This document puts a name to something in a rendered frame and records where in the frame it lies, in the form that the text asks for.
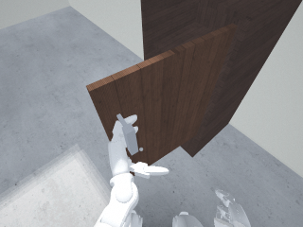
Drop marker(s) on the right robot hand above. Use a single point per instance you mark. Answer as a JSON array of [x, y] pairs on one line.
[[234, 216]]

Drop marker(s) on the robot right shin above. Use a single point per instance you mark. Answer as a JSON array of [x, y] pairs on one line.
[[183, 213]]

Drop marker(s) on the cupboard door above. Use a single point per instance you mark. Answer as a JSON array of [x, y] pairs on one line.
[[168, 93]]

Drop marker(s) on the left robot thigh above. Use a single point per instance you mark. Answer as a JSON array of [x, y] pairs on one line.
[[136, 220]]

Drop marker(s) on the robot left forearm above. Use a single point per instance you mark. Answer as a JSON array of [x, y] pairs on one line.
[[124, 198]]

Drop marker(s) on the handle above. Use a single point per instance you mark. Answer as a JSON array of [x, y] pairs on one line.
[[129, 135]]

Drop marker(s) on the left robot hand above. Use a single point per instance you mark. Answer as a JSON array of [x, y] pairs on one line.
[[118, 157]]

